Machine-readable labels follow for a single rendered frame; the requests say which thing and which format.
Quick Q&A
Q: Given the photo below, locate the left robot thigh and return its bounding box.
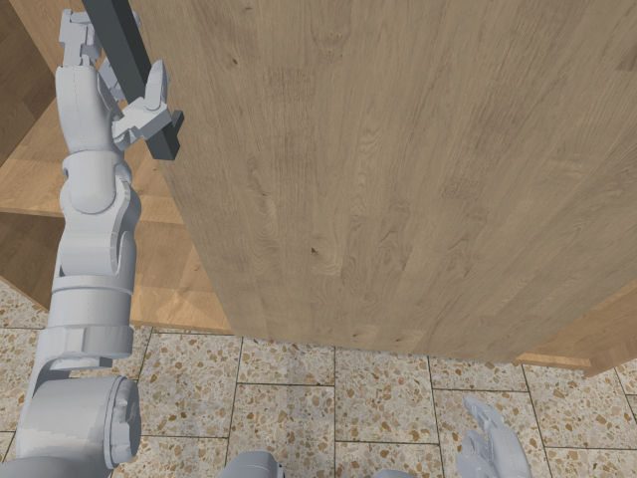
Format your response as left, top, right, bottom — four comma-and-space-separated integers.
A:
218, 451, 284, 478

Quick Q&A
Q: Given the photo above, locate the robot right hand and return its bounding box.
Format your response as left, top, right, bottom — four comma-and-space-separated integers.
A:
456, 395, 532, 478

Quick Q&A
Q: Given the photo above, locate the robot left forearm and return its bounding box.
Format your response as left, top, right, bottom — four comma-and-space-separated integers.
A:
15, 149, 141, 459

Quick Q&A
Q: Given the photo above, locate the robot left hand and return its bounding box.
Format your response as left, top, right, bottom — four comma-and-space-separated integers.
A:
55, 9, 172, 159

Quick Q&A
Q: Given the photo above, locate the handle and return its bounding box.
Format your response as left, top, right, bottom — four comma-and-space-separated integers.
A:
82, 0, 184, 160

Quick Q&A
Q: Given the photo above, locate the left robot upper arm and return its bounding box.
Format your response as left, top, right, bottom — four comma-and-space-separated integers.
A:
0, 375, 141, 478

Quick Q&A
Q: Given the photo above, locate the wardrobe door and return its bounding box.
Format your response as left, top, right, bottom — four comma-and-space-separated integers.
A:
526, 279, 637, 359
128, 0, 637, 363

